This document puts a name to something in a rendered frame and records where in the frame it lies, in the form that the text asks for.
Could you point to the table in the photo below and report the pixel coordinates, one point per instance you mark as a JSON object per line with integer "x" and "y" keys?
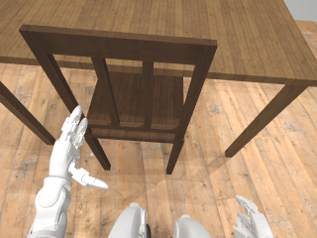
{"x": 258, "y": 41}

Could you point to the chair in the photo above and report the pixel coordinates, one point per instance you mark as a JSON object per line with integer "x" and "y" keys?
{"x": 127, "y": 106}

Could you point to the robot left forearm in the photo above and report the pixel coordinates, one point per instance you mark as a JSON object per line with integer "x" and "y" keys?
{"x": 51, "y": 204}

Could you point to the robot right hand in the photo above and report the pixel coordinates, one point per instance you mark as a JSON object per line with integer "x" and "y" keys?
{"x": 256, "y": 225}

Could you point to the robot left thigh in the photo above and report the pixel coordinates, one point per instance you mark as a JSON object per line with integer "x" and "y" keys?
{"x": 131, "y": 222}

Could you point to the robot left shin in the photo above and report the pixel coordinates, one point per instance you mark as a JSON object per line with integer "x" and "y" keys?
{"x": 145, "y": 233}

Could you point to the robot left hand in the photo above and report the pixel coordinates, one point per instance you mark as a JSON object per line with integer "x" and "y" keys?
{"x": 66, "y": 149}

